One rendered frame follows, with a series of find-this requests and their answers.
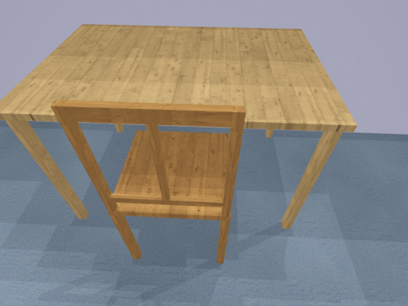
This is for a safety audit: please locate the table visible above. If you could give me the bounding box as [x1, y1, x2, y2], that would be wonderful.
[0, 24, 358, 229]

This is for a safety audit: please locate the chair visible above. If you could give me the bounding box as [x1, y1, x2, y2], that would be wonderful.
[50, 100, 246, 263]

